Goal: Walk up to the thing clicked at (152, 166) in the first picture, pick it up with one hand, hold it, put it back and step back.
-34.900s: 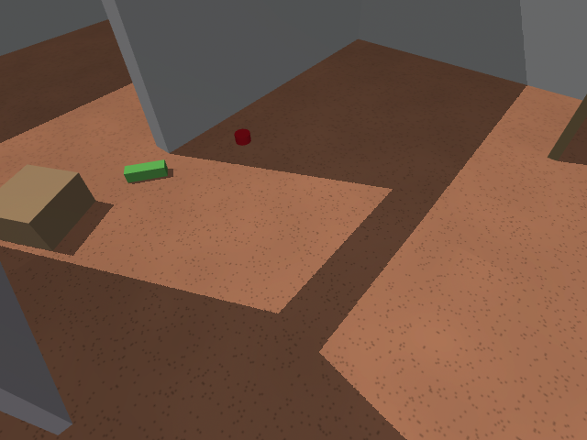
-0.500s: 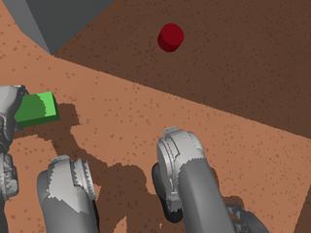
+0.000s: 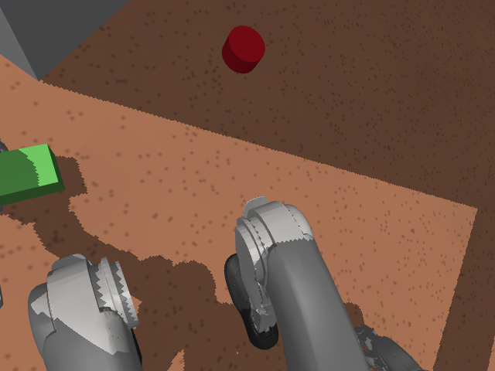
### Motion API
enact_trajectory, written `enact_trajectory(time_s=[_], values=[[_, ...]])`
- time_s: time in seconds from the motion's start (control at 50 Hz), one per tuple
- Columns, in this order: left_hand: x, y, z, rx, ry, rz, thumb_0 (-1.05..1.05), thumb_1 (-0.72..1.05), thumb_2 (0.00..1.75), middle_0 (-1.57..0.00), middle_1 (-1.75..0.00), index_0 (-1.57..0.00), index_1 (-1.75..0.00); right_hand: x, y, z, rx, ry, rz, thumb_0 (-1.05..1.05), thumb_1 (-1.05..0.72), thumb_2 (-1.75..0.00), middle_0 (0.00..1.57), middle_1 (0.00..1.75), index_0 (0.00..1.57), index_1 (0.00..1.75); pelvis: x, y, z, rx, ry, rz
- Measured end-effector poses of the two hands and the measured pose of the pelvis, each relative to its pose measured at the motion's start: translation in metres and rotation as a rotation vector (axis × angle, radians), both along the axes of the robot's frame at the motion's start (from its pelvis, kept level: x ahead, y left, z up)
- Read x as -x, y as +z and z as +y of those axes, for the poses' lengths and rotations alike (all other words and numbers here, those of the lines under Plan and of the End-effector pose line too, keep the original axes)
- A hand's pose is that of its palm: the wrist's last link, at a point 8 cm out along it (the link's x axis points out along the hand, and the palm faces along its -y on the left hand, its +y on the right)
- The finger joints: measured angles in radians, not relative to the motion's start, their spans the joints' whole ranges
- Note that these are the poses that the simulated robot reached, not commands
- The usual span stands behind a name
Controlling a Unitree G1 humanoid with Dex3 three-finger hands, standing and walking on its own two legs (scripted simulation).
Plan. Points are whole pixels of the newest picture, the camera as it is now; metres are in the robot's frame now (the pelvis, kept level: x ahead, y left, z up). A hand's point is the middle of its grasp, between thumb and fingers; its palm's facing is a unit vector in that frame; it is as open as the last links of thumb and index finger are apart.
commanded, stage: rest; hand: left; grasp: from above
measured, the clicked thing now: out of the picture +0.45 +0.30 -0.26
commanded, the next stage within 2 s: open in 0.32 s
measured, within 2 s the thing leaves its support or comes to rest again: neither
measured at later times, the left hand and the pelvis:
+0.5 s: hand out of the picture +0.44 +0.30 -0.23, palm faces -0.45 -0.11 -0.88, open 9.6 cm; pelvis -0.01 +0.00 +0.00, yaw -2 degrees
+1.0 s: hand out of the picture +0.45 +0.30 -0.23, palm faces -0.44 -0.10 -0.89, open 12.4 cm; pelvis -0.01 +0.01 +0.00, yaw -2 degrees
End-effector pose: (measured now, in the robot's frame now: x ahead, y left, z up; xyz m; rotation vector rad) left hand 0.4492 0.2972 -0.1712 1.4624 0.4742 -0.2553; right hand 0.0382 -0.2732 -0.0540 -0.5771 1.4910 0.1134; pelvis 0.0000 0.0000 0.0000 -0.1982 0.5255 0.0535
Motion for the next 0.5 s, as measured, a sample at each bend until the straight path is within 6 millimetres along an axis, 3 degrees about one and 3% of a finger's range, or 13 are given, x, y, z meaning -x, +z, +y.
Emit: enact_trajectory(time_s=[0.5], values=[[0.001, -0.001, 0.004, 0.004, 0.012, 0.01, -0.02, 0.08, 0.37, -0.77, -0.44, -0.77, -0.43, 0.018, 0.009, 0.017, -0.043, 0.062, 0.005, 0.0, -0.9, -0.9, 0.2, 0.3, 0.2, 0.3, 0.007, 0.0, 0.005, 0.03, -0.012, -0.048]])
